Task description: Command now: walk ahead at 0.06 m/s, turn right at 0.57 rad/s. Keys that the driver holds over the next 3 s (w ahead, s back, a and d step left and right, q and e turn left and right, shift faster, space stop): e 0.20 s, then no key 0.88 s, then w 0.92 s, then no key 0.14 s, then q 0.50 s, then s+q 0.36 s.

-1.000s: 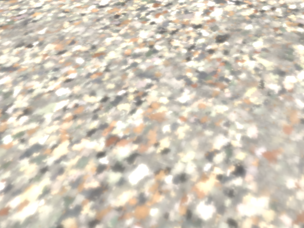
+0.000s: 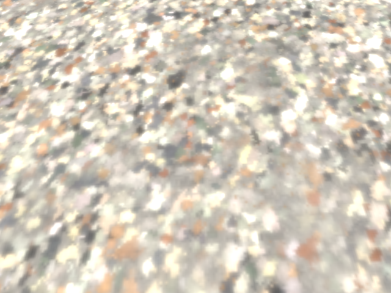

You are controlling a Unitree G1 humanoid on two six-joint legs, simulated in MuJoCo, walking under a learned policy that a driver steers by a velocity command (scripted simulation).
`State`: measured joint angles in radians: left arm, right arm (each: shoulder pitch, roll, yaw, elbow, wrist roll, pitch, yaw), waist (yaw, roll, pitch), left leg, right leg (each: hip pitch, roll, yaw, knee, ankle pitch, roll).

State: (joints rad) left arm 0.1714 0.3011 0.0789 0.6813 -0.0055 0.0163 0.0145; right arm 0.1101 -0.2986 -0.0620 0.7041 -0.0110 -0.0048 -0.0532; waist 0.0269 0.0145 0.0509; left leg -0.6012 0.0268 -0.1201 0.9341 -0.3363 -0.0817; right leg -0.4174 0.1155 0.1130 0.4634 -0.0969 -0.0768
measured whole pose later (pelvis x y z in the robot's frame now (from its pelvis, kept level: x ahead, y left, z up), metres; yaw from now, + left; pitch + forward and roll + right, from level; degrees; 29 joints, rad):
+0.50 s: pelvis +0.04 +0.04 +0.00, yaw -13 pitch +1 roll -1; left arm 0.17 0.28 0.07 0.66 -0.01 0.06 0.01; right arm 0.19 -0.25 -0.05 0.72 0.01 0.01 -0.02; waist -0.03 -0.01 0.03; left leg -0.28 0.04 0.00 0.51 -0.25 -0.01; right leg -0.30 0.01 0.04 0.62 -0.34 0.07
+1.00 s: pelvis +0.04 +0.01 +0.00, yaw -14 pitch -1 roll +0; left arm 0.20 0.22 0.03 0.76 0.01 0.01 0.01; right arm 0.22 -0.26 -0.04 0.88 -0.01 -0.01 -0.03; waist -0.02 0.00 0.03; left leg -0.21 0.06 0.00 0.48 -0.26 -0.07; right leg -0.19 0.03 0.04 0.52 -0.31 -0.02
